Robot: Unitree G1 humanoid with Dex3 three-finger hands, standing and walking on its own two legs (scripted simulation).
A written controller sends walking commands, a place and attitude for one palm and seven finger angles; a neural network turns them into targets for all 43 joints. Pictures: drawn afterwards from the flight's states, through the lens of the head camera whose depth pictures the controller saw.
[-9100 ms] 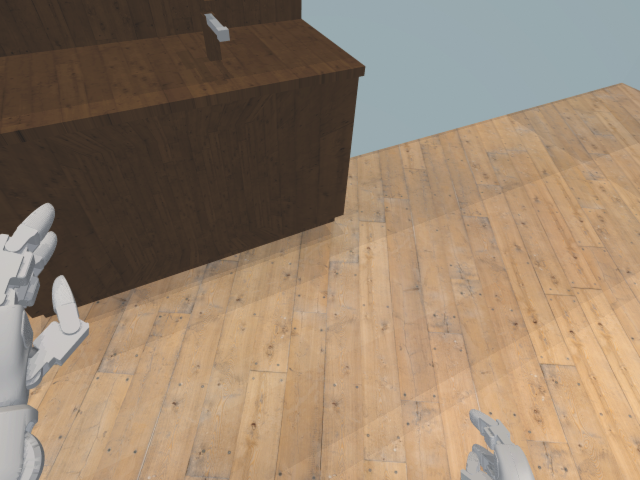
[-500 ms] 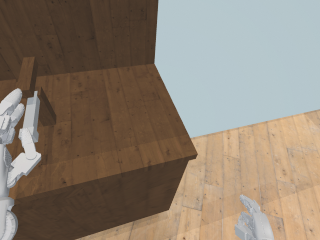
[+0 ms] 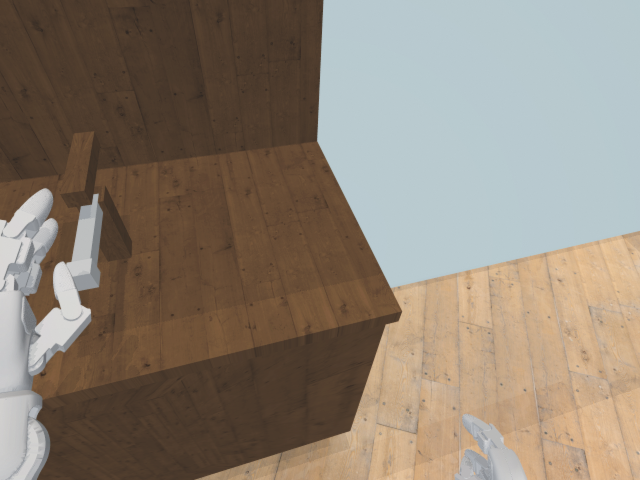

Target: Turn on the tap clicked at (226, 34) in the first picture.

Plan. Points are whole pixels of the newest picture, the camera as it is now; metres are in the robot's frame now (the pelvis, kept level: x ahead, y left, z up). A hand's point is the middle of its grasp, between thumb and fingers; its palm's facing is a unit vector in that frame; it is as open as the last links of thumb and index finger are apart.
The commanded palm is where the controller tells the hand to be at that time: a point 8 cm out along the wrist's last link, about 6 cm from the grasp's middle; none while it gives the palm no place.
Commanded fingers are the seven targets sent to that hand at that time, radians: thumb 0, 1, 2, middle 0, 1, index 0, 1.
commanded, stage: look again from close up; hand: left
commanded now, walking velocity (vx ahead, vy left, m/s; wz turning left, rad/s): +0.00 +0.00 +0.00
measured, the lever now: (83, 275) +0.31 +0.32 +0.08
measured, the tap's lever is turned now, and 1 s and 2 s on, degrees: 0 0 0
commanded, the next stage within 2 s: shuffle to correct the standing spot in 0.30 s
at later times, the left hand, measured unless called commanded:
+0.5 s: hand (67, 281) +0.25 +0.27 +0.17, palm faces +0.43 -0.85 -0.31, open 7.4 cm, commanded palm +0.18 +0.29 +0.17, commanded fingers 0.00 0.90 0.90 -0.20 -0.30 -0.20 -0.30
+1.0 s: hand (115, 356) +0.18 +0.19 +0.17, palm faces +0.33 -0.86 -0.39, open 7.4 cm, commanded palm +0.12 +0.24 +0.17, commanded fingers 0.00 0.90 0.90 -0.20 -0.30 -0.20 -0.30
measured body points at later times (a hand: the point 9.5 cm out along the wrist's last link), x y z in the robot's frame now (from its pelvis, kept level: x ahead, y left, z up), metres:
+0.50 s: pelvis +0.02 +0.01 +0.00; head +0.04 +0.04 +0.44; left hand +0.22 +0.31 +0.19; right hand +0.20 -0.22 -0.06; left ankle +0.01 +0.09 -0.74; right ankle +0.03 -0.12 -0.74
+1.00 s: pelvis -0.05 -0.03 -0.02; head +0.01 -0.02 +0.43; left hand +0.15 +0.24 +0.19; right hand +0.13 -0.26 -0.10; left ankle -0.04 +0.09 -0.71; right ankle +0.03 -0.12 -0.74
